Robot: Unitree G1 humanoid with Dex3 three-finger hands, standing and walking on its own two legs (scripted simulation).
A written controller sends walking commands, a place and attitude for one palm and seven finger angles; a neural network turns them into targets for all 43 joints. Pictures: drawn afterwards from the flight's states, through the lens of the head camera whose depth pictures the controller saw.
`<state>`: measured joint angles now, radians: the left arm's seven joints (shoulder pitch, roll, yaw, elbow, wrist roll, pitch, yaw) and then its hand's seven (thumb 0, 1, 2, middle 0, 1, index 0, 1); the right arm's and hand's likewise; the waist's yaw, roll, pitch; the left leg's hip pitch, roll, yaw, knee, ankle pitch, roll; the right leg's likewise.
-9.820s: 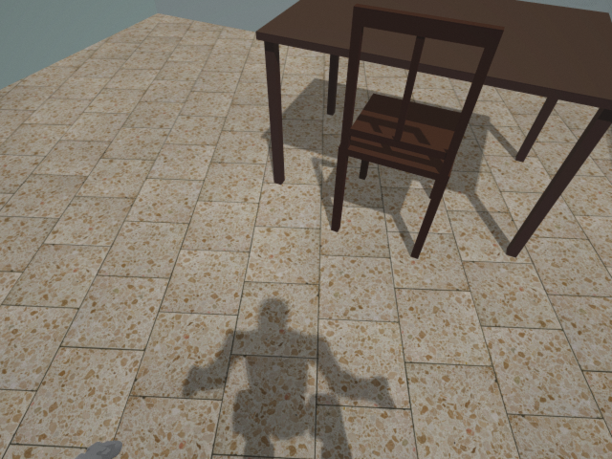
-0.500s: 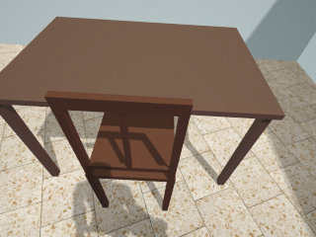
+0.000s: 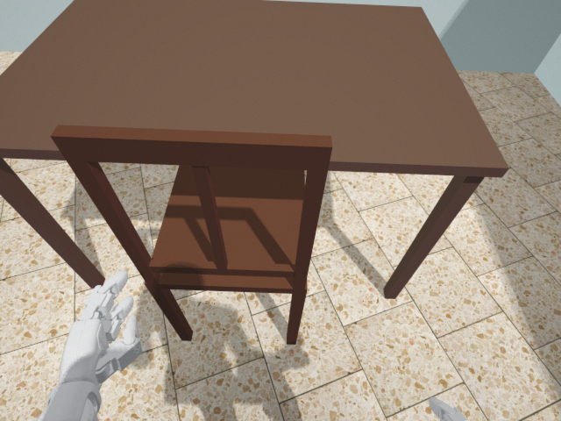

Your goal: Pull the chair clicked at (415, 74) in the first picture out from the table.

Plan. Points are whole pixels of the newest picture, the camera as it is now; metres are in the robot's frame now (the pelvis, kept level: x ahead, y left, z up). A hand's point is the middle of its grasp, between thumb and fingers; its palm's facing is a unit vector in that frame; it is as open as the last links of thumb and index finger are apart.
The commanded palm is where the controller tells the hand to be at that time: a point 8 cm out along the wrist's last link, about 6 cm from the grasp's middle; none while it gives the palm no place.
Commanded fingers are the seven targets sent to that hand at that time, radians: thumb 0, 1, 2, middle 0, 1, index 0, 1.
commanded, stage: raise the hand toward the chair's back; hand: left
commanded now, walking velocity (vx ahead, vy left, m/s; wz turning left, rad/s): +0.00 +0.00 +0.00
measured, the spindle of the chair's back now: (213, 223) +0.46 +0.13 -0.05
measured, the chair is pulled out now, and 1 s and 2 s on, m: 0.00 0.00 0.00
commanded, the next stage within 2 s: aim the fingers beside a spindle in 1.88 s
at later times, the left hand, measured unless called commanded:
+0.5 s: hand (163, 366) +0.21 +0.17 -0.04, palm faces -0.04 -1.00 -0.05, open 11.9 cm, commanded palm +0.18 +0.23 -0.03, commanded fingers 0.00 0.04 0.53 -0.11 -0.16 -0.11 -0.16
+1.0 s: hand (142, 354) +0.22 +0.19 -0.03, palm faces -0.01 -1.00 -0.06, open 15.9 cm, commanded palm +0.20 +0.25 -0.02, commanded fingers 0.00 -0.50 0.30 -0.06 -0.08 -0.06 -0.08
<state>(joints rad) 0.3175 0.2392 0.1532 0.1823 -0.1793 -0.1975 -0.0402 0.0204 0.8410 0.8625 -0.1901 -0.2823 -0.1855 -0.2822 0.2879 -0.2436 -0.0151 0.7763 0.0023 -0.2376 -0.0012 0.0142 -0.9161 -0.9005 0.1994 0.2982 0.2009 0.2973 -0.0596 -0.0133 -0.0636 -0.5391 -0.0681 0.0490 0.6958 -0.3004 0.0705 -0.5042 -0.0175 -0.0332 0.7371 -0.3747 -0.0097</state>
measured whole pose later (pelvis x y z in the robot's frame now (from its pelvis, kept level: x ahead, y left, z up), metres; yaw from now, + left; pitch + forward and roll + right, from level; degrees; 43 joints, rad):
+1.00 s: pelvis -0.01 -0.01 -0.06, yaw +0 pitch +17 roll -3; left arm 0.35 0.26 0.19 0.02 -0.28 -0.41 -0.28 0.00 -0.32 0.38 -0.08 -0.11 -0.08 -0.11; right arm 0.18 -0.26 -0.02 0.55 0.03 -0.21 -0.02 0.01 -0.91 -0.90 0.20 0.30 0.20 0.30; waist -0.01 0.03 -0.13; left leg -0.96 -0.02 0.00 1.14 -0.49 0.06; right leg -0.87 0.03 -0.10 1.09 -0.53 -0.03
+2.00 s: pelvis -0.01 +0.00 -0.05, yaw +1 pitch +15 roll -4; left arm 0.30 0.30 0.21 0.06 -0.28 -0.37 -0.30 -0.01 -0.50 0.30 -0.06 -0.08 -0.06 -0.08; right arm 0.22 -0.26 0.02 0.55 0.03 -0.21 -0.02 0.01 -0.90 -0.90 0.20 0.30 0.20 0.30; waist -0.01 0.05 -0.12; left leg -0.91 -0.02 -0.02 1.10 -0.46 0.07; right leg -0.80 0.03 -0.11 1.03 -0.49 -0.02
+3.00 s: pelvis -0.02 +0.00 -0.08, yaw +0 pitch +20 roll -3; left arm 0.03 0.21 0.09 0.25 -0.18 -0.41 -0.16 -0.01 -0.50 0.30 -0.06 -0.08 -0.06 -0.08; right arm 0.20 -0.26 0.02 0.54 0.01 -0.14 0.02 0.01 -0.91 -0.90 0.20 0.30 0.20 0.30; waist -0.02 0.04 -0.15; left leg -1.05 -0.02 0.00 1.21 -0.50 0.07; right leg -0.96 0.02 -0.09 1.16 -0.54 -0.03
